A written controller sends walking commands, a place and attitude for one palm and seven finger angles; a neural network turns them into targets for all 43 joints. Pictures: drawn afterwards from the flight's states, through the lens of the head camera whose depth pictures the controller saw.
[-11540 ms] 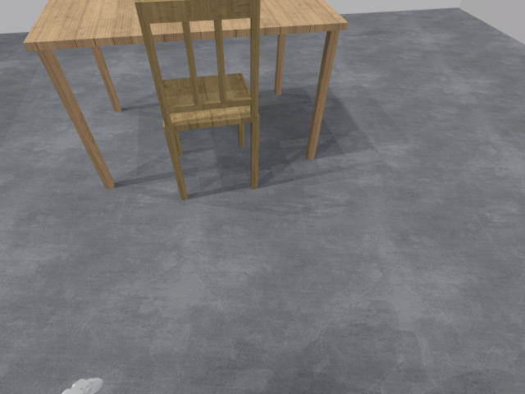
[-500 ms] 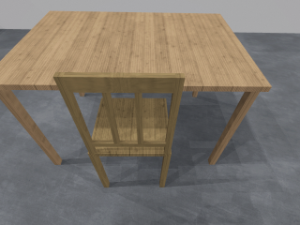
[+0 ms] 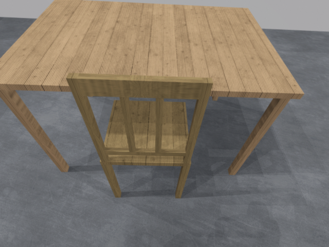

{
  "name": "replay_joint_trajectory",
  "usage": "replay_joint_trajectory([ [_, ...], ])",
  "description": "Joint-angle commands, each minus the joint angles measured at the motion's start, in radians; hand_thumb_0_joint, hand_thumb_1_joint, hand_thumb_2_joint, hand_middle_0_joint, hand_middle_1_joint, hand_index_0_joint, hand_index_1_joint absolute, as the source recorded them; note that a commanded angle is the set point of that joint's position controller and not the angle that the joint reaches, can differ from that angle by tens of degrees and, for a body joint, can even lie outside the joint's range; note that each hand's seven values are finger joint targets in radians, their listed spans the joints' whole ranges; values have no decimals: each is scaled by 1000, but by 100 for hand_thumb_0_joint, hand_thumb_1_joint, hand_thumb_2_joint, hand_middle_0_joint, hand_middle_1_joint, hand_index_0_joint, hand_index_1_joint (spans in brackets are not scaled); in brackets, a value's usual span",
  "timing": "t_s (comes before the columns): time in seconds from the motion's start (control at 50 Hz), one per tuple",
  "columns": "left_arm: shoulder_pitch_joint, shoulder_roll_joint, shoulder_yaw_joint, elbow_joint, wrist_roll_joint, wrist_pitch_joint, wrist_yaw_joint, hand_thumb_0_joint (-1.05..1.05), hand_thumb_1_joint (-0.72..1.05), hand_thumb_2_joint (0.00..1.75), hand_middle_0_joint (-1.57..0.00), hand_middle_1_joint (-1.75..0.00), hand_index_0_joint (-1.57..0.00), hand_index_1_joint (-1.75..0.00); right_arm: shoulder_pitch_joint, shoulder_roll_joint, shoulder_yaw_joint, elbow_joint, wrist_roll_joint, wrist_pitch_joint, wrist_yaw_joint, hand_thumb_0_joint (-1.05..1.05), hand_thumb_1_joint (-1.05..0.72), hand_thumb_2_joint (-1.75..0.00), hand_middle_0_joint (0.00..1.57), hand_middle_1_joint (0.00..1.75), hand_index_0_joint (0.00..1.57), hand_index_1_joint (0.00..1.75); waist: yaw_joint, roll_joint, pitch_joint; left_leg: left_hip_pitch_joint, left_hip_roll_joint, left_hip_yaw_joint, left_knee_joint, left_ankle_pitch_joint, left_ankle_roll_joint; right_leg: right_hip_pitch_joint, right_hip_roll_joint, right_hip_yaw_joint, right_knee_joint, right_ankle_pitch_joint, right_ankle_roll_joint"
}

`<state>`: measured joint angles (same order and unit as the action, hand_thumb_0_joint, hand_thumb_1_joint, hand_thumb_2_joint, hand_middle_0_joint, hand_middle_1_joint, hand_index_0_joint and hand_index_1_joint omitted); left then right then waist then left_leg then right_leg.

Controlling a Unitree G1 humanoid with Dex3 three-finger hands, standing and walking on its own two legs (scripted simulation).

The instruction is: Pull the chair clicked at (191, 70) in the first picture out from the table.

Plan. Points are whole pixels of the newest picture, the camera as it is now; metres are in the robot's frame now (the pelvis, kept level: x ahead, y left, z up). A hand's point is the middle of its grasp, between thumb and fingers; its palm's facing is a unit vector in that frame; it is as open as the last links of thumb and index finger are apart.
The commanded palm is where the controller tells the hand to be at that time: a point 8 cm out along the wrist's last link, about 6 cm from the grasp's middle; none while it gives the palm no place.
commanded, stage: look again from close up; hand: left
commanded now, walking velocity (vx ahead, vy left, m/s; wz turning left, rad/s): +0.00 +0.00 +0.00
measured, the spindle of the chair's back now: (128, 126) +0.50 +0.15 -0.08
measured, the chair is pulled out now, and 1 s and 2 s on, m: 0.00 0.00 0.00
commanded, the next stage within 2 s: raise the hand toward the chair's back in 0.62 s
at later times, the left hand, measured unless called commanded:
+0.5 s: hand out of the picture +0.02 +0.17 -0.18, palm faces -0.01 -0.98 -0.18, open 7.4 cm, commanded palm none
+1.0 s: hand (107, 206) +0.21 +0.15 -0.01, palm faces +0.05 -1.00 -0.02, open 8.2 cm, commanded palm +0.13 +0.22 -0.07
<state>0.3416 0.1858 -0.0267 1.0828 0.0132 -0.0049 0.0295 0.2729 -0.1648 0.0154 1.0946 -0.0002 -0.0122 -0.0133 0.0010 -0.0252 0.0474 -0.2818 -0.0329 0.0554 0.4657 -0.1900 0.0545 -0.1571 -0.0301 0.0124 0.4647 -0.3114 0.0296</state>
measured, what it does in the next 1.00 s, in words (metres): lowers itself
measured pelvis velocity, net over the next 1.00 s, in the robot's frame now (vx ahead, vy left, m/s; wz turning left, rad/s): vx -0.02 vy -0.03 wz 0.00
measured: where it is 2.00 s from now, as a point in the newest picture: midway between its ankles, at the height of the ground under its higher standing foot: outside the picture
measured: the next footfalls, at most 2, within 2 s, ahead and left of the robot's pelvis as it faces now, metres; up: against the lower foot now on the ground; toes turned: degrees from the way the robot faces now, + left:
none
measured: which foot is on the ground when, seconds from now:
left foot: down 0.00-1.00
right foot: down 0.00-1.00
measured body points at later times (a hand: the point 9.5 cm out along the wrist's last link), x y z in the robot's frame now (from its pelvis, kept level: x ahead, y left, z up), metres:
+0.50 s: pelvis +0.02 +0.00 +0.00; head +0.03 +0.01 +0.45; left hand +0.02 +0.22 -0.16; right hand +0.05 -0.23 -0.15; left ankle +0.04 +0.08 -0.74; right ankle -0.04 -0.14 -0.74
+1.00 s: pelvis -0.02 -0.03 -0.05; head +0.00 -0.02 +0.40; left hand +0.20 +0.20 -0.01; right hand +0.15 -0.28 -0.13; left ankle +0.04 +0.08 -0.74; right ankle -0.04 -0.14 -0.74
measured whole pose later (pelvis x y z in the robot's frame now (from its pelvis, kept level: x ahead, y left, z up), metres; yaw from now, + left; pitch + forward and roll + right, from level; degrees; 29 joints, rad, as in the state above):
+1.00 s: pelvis -0.02 -0.03 -0.05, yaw +0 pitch +10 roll +0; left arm 0.31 0.18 0.15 0.19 -0.22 -0.50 -0.19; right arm 0.19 -0.22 -0.05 0.67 0.00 -0.24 -0.01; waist -0.04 -0.01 -0.15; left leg -0.75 0.01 0.03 0.91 -0.33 0.01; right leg -0.63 0.00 -0.03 0.95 -0.50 -0.02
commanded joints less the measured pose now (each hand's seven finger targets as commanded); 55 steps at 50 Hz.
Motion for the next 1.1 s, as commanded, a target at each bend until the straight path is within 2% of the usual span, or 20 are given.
replay_joint_trajectory([
  [0.0, 54, 95, 21, -15, -1, -20, 13, 0, 90, 90, -20, -30, -20, -30, 16, -120, -22, -24, 1, -24, -9, 0, -90, -90, 20, 30, 20, 30, 1, 36, -22, 107, 124, -129, -97, 71, -1, -74, -60, 51, -81, 100, -48],
  [0.34, 51, 81, 23, 3, 3, -19, 15, 0, 90, 90, -20, -30, -20, -30, -22, -104, -22, -9, 1, -23, -14, 0, -90, -90, 20, 30, 20, 30, 10, 18, 15, 120, 123, -117, -105, 113, -5, -70, -67, 50, -105, 138, -41],
  [0.42, 39, 87, 24, 1, 1, -20, 15, 0, 90, 90, -20, -30, -20, -30, -15, -112, -23, -9, -2, -25, -14, 0, -90, -90, 20, 30, 20, 30, 5, 27, -25, 144, 124, -119, -98, 161, -7, -53, -70, 52, -94, 170, -41],
  [0.68, 42, 82, 24, 9, 1, -18, 14, 0, 90, 90, -20, -30, -20, -30, 0, -109, -21, -1, -1, -21, -15, 0, -90, -90, 20, 30, 20, 30, 6, 8, 3, 143, 125, -116, -120, 130, -10, -59, -69, 52, -107, 146, -43],
  [0.7, 53, 87, 24, 11, 22, -39, 50, 0, 90, 90, -20, -30, -20, -30, -22, -145, -24, -66, -2, -27, -7, 0, -90, -90, 20, 30, 20, 30, 1, 17, 33, 89, 146, -116, 72, 386, -33, -82, -81, 71, -102, 345, -36],
  [0.72, -624, 334, 187, -1539, -171, -233, 56, 0, 88, 89, -20, -30, -20, -30, 35, -289, -73, -403, 46, -158, -45, 0, -90, -90, 20, 30, 20, 30, -109, 171, -487, 434, 54, -98, -11, 434, -39, -71, 16, -62, 17, 401, -50],
  [0.74, -430, 404, 236, -1506, -114, -216, 102, 0, 85, 88, -20, -29, -20, -29, -56, -176, -21, -349, 46, -239, -88, 0, -90, -90, 20, 30, 20, 30, -41, 201, -478, 478, 107, -53, 1, 427, -35, -139, 41, -67, 80, 179, -46],
  [0.76, 37, 57, 45, -1240, -123, -86, 98, 0, 83, 87, -19, -29, -19, -29, -67, -155, -36, -379, 39, -302, -75, 0, -90, -90, 20, 30, 20, 30, -38, 205, -331, 375, 114, -107, -58, 379, -46, -244, 53, -100, 160, 21, -53],
  [0.78, 99, -49, 8, -1092, -171, -46, 92, 0, 81, 86, -19, -29, -19, -29, -35, -158, -52, -336, 54, -307, -71, 0, -90, -90, 20, 30, 20, 30, -59, 134, -171, 219, 88, -120, -36, 298, -49, -285, 31, -104, 169, -16, -43],
  [0.8, -14, 10, 69, -1147, -177, -93, 75, 0, 78, 85, -19, -28, -19, -28, -42, -195, -72, -387, 39, -306, -63, 0, -90, -90, 20, 30, 20, 30, -62, 111, -92, 105, 70, -133, 27, 162, -53, -319, 29, -116, 125, -1, -40],
  [0.82, -9, 64, 136, -1069, -165, -152, 50, 0, 76, 84, -19, -28, -19, -28, -61, -215, -82, -405, 19, -300, -57, 0, -90, -90, 20, 30, 20, 30, -69, 37, -67, -2, 50, -122, 100, 50, -52, -376, 30, -129, 102, 26, -45],
  [0.84, 115, 59, 182, -961, -172, -213, 12, 0, 74, 83, -18, -27, -18, -27, -73, -209, -91, -435, 15, -290, -47, 0, -90, -90, 20, 30, 20, 30, -39, -30, -68, -86, 35, -106, 160, 29, -53, -396, 36, -144, 124, 30, -50],
  [0.86, 217, -15, 153, -892, -184, -291, -45, 0, 71, 82, -18, -27, -18, -27, -96, -198, -91, -468, 1, -284, -34, 0, -90, -90, 20, 30, 20, 30, -11, -116, -106, -148, 39, -94, 231, 54, -58, -459, 48, -158, 207, 35, -53],
  [0.88, 279, -37, 164, -845, -207, -376, -108, 0, 69, 81, -18, -27, -18, -27, -133, -196, -102, -496, -5, -281, -24, 0, -90, -90, 20, 30, 20, 30, 22, -200, -147, -236, 43, -82, 304, 41, -62, -522, 54, -151, 293, 30, -53],
  [0.9, 292, -52, 155, -852, -229, -463, -175, 0, 67, 80, -18, -26, -18, -26, -159, -195, -107, -527, -10, -279, -11, 0, -90, -90, 20, 30, 20, 30, 42, -211, -180, -319, 39, -73, 358, 4, -66, -561, 51, -137, 359, 14, -52],
  [0.94, 290, 35, 239, -831, -258, -611, -310, 0, 62, 78, -17, -26, -17, -26, -187, -192, -122, -583, 6, -280, 17, 0, -90, -90, 20, 30, 20, 30, 78, -86, -233, -423, 30, -62, 456, -28, -75, -600, 38, -87, 456, 10, -70],
  [0.96, 292, 64, 268, -846, -275, -632, -345, 0, 60, 77, -17, -25, -17, -25, -199, -196, -126, -628, 11, -276, 22, 0, -90, -90, 20, 30, 20, 30, 85, -24, -272, -442, 24, -43, 490, -51, -69, -606, 33, -66, 478, -13, -72],
  [1.0, 223, 96, 288, -935, -304, -586, -369, 0, 55, 75, -16, -25, -16, -25, -224, -200, -122, -711, 30, -254, 13, 0, -90, -90, 20, 30, 20, 30, 86, -19, -314, -496, 13, -21, 514, -163, -54, -619, 28, -28, 467, -148, -61],
  [1.04, 90, 174, 335, -1076, -323, -536, -341, 0, 50, 73, -16, -24, -16, -24, -213, -200, -114, -747, 33, -232, -11, 0, -90, -90, 20, 30, 20, 30, 65, 16, -329, -543, 14, -28, 547, -230, -43, -643, 30, 24, 445, -259, -53],
  [1.08, 1, 166, 319, -1233, -321, -547, -290, 0, 46, 71, -16, -23, -16, -23, -172, -175, -107, -756, 30, -227, -31, 0, -90, -90, 20, 30, 20, 30, 30, 56, -357, -531, 26, -40, 586, -251, -30, -669, 26, 71, 414, -329, -48],
])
